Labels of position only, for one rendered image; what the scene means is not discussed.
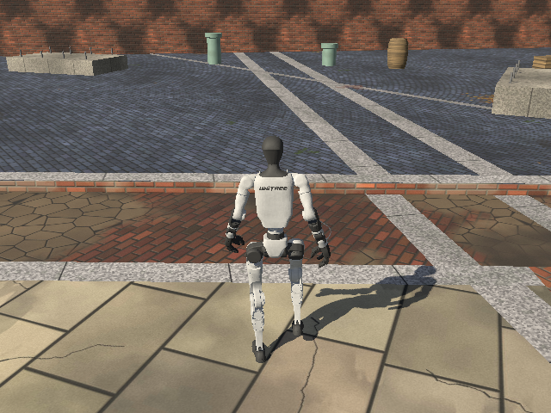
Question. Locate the robot left upper arm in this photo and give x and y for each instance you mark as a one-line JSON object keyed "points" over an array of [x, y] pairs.
{"points": [[242, 196]]}

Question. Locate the robot left hand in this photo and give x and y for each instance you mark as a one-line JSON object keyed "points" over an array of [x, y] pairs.
{"points": [[238, 240]]}

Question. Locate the robot right forearm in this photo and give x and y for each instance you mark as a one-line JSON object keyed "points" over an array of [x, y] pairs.
{"points": [[317, 231]]}

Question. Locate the robot torso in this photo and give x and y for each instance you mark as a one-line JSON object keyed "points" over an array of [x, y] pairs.
{"points": [[274, 201]]}

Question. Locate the robot right hand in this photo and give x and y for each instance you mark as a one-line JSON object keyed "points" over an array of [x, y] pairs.
{"points": [[325, 253]]}

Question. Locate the robot right upper arm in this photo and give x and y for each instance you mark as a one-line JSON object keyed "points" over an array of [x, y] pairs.
{"points": [[306, 197]]}

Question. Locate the robot left forearm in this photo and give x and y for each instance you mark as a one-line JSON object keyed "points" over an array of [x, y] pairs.
{"points": [[232, 226]]}

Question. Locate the left robot thigh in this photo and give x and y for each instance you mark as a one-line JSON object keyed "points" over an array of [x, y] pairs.
{"points": [[254, 264]]}

